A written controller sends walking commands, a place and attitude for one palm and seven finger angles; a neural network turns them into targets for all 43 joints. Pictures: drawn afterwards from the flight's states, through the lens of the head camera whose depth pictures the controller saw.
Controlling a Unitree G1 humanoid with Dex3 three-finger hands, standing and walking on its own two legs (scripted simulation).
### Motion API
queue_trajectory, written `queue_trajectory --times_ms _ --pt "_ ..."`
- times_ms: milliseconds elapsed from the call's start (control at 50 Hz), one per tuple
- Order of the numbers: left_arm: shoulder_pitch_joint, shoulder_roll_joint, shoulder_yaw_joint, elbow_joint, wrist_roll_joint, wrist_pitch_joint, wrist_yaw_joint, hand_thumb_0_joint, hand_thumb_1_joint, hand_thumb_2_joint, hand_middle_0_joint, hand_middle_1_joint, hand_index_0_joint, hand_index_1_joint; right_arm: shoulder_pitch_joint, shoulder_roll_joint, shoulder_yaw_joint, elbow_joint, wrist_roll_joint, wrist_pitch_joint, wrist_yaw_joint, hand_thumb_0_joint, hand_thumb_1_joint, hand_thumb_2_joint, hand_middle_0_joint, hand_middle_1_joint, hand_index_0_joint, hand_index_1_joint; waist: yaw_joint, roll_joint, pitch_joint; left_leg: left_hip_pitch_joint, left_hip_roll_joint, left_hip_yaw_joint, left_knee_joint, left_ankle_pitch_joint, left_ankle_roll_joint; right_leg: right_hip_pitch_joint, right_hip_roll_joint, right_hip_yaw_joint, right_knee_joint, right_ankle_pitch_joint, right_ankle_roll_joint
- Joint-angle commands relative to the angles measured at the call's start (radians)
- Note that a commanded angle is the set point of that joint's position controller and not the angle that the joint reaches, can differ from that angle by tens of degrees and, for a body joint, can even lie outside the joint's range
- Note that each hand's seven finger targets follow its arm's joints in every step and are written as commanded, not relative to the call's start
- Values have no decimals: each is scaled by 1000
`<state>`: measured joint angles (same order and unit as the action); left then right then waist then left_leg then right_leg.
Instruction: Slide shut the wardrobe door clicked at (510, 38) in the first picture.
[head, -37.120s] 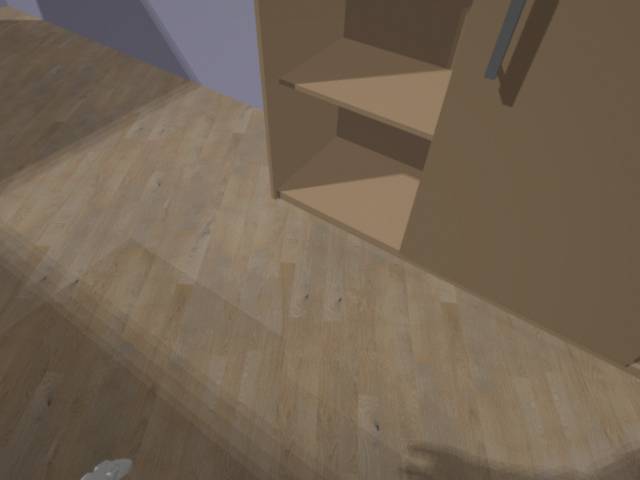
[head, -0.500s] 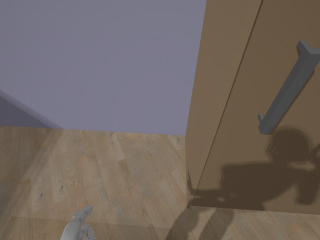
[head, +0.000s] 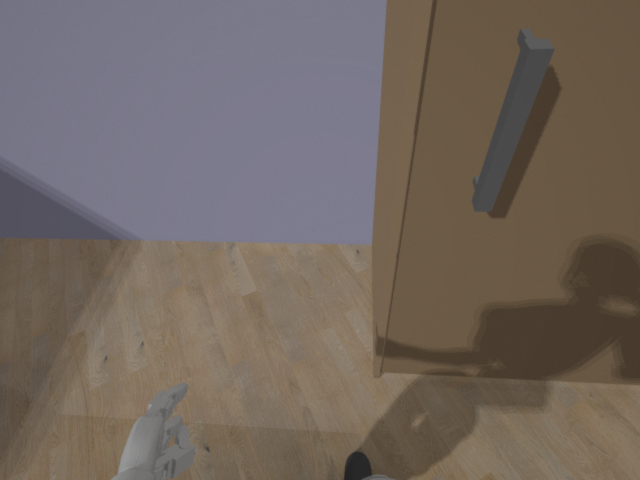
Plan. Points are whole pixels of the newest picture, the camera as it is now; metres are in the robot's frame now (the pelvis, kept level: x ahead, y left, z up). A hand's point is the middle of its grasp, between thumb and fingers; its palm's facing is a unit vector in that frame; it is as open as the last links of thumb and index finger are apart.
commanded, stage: stop stepping back and stand still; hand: right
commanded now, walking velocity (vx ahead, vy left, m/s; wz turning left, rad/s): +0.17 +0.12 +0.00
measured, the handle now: (501, 130) +0.50 -0.22 +0.17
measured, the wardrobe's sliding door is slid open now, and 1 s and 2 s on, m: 0.00 0.00 0.00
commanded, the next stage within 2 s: let the arm hang, fingers relaxed in 1.40 s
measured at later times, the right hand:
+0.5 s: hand out of the picture +0.09 -0.32 +0.18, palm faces +0.36 +0.80 -0.49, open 7.4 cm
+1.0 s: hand out of the picture +0.08 -0.40 +0.17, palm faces +0.51 +0.76 -0.40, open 7.4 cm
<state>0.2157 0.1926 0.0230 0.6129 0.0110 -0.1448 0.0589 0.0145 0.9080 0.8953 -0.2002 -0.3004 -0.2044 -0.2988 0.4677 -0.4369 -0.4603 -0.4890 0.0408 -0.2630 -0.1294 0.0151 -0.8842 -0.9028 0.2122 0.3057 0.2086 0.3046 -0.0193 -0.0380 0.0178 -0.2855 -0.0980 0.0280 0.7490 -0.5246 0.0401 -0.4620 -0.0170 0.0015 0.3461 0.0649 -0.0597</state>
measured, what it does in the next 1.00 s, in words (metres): steps to the right: left foot, then right foot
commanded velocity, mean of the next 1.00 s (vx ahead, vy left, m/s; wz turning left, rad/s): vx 0.15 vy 0.11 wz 0.00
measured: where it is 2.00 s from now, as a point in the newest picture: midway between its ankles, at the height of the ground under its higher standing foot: outside the picture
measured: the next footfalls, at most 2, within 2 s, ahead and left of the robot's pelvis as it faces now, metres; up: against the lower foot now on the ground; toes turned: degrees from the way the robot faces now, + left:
left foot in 0.08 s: -0.01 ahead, +0.14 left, +0.00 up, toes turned +4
right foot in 0.20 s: +0.09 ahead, -0.10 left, +0.00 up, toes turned +5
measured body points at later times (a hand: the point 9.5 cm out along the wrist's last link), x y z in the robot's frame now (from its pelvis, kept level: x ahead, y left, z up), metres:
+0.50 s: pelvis -0.10 -0.07 +0.00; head -0.12 -0.10 +0.45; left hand +0.03 +0.18 -0.08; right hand +0.07 -0.36 +0.21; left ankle -0.10 +0.03 -0.74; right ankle -0.01 -0.16 -0.69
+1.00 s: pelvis -0.12 -0.12 -0.01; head -0.14 -0.12 +0.44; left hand +0.02 +0.11 -0.10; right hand +0.05 -0.43 +0.19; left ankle -0.11 +0.00 -0.73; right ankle -0.08 -0.24 -0.73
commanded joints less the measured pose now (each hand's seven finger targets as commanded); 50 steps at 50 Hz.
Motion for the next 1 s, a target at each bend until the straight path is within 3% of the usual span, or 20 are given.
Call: queue_trajectory --times_ms 0,40,60,120,140,180,220,260,340,380,400,420,440,560,600,640,760,820,940,980 --pt "-53 130 40 -136 -2 -60 -6 0 900 900 -200 -300 -200 -300 39 -145 -54 -252 17 -49 -17 0 -900 -900 200 300 200 300 -20 -147 -248 18 67 12 -383 23 49 295 -91 55 -54 -388 127" --pt "-65 132 37 -132 1 -40 4 0 900 900 -200 -300 -200 -300 -8 -218 -94 -285 17 -28 -25 0 -900 -900 200 300 200 300 -6 189 -143 -333 389 -295 -631 -31 166 380 38 -9 516 -348 138" --pt "-70 136 33 -114 33 -38 5 0 900 900 -200 -300 -200 -300 -97 -259 -149 -325 19 -24 -39 0 -900 -900 200 300 200 300 -4 165 -130 -361 489 -342 -609 55 220 307 7 62 682 -396 129" --pt "-69 140 28 -103 -9 -35 29 0 900 900 -200 -300 -200 -300 -229 -144 -45 -169 0 54 -31 0 -900 -900 200 300 200 300 49 218 -5 -350 358 -119 -383 -12 106 279 -58 119 500 -450 77" --pt "-69 143 20 -93 -9 -27 36 0 900 900 -200 -300 -200 -300 -237 -150 -44 -140 -10 65 -34 0 -900 -900 200 300 200 300 57 43 7 -321 284 -71 -228 1 58 290 -47 103 293 -422 74" --pt "-86 160 9 -129 -9 -50 35 0 900 900 -200 -300 -200 -300 -273 -137 -28 -200 -9 46 -41 0 -900 -900 200 300 200 300 35 -445 7 -213 50 6 143 -46 -37 161 -230 494 -197 -497 27" --pt "-102 135 14 -125 3 -57 10 0 900 900 -200 -300 -200 -300 -192 -183 -73 -233 -8 35 -36 0 -900 -900 200 300 200 300 17 -272 -81 -112 20 -56 278 15 -23 107 -239 594 -370 -913 155" --pt "-124 125 24 -145 12 -45 -14 0 900 900 -200 -300 -200 -300 -74 -187 -86 -325 1 39 -28 0 -900 -900 200 300 200 300 -8 -203 -121 9 -1 4 205 56 -15 96 -181 413 -389 -795 248" --pt "-90 124 25 -176 16 1 -27 0 900 900 -200 -300 -200 -300 162 -149 -65 -288 -3 67 -28 0 -900 -900 200 300 200 300 -14 -203 -136 339 -22 126 -239 15 32 -29 -96 101 -225 -636 180" --pt "-51 119 31 -163 4 27 -14 0 900 900 -200 -300 -200 -300 153 -174 -80 -265 1 96 -22 0 -900 -900 200 300 200 300 1 124 -153 248 192 -72 -442 95 126 5 -3 -66 291 -499 115" --pt "-55 127 37 -160 -6 33 -9 0 900 900 -200 -300 -200 -300 58 -215 -114 -296 8 97 -23 0 -900 -900 200 300 200 300 13 252 -114 89 419 -342 -555 -2 228 -67 17 -46 646 -460 93" --pt "-63 129 25 -152 0 25 -7 0 900 900 -200 -300 -200 -300 -57 -274 -179 -326 20 83 -34 0 -900 -900 200 300 200 300 31 211 -58 -19 482 -377 -578 9 263 -141 -30 33 831 -427 92" --pt "-57 124 15 -132 22 13 -18 0 900 900 -200 -300 -200 -300 -154 -332 -229 -267 23 59 -44 0 -900 -900 200 300 200 300 68 228 -52 -223 502 -350 -520 -34 124 14 -127 89 816 -455 100" --pt "-71 138 15 -102 -6 -8 45 0 900 900 -200 -300 -200 -300 -169 -103 25 -138 -15 94 -46 0 -900 -900 200 300 200 300 52 -10 15 -223 283 -76 -285 -196 85 263 -39 -90 187 -499 43" --pt "-66 169 17 -130 -3 -29 39 0 900 900 -200 -300 -200 -300 -199 -140 -15 -254 -17 53 -53 0 -900 -900 200 300 200 300 40 -319 1 -280 83 71 142 -37 -24 275 -275 348 -93 -543 -64" --pt "-96 145 26 -122 11 -36 8 0 900 900 -200 -300 -200 -300 -203 -204 -84 -320 -27 21 -35 0 -900 -900 200 300 200 300 42 -297 39 -249 109 -25 386 8 -22 78 -372 570 -292 -913 -125" --pt "-66 137 24 -153 7 6 -7 0 900 900 -200 -300 -200 -300 81 -138 -88 -170 -20 58 -43 0 -900 -900 200 300 200 300 -6 -197 -55 293 57 128 -160 24 14 -161 -185 56 -15 -779 20" --pt "-56 127 33 -163 -16 15 -1 0 900 900 -200 -300 -200 -300 -63 -214 -127 -166 -1 73 -40 0 -900 -900 200 300 200 300 9 282 -18 151 468 -503 -557 58 219 -270 -21 -42 766 -523 75" --pt "-59 113 3 -93 2 -10 17 0 900 900 -200 -300 -200 -300 -113 -115 -27 -110 -13 73 -45 0 -900 -900 200 300 200 300 38 129 -25 -143 308 -103 -370 11 89 224 -46 -89 261 -377 56" --pt "-77 142 14 -115 -3 -32 28 0 900 900 -200 -300 -200 -300 -157 -128 -27 -202 -17 48 -50 0 -900 -900 200 300 200 300 29 -96 -50 -116 209 -35 -150 134 12 272 -121 62 58 -316 23"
